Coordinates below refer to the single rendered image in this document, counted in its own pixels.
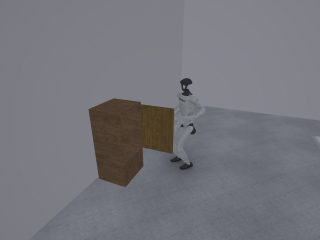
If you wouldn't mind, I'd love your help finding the cupboard door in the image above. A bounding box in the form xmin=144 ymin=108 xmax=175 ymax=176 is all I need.
xmin=141 ymin=104 xmax=174 ymax=154

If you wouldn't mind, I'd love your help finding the robot right forearm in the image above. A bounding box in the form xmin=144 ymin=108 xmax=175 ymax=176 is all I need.
xmin=174 ymin=106 xmax=180 ymax=116

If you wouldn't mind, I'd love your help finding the robot left forearm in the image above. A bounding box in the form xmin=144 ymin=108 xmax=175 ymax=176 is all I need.
xmin=189 ymin=108 xmax=206 ymax=121

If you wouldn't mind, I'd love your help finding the robot left hand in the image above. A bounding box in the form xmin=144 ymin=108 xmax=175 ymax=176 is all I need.
xmin=175 ymin=115 xmax=190 ymax=125

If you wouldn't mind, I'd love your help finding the robot head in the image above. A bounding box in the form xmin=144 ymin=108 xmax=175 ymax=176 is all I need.
xmin=180 ymin=78 xmax=193 ymax=96

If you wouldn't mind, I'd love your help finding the robot right foot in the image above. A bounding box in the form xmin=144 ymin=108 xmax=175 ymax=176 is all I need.
xmin=170 ymin=156 xmax=182 ymax=162

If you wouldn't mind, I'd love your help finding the left robot upper arm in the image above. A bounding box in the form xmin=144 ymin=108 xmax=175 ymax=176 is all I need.
xmin=188 ymin=95 xmax=205 ymax=112

